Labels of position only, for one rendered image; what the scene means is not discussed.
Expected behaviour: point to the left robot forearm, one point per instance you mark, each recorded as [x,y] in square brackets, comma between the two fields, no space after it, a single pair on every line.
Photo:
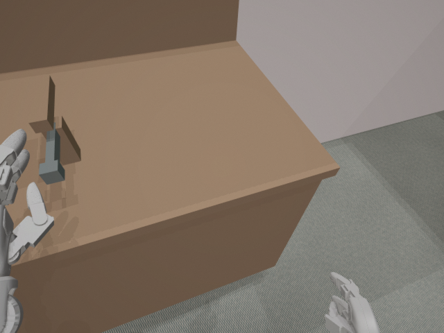
[11,310]

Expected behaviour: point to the robot left hand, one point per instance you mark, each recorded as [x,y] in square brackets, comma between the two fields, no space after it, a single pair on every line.
[13,161]

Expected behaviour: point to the robot right hand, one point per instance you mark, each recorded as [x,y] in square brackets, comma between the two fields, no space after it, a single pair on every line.
[357,314]

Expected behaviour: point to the tap lever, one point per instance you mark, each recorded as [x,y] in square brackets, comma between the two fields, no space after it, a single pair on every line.
[52,171]

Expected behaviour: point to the counter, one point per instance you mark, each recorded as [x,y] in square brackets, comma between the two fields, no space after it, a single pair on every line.
[185,169]

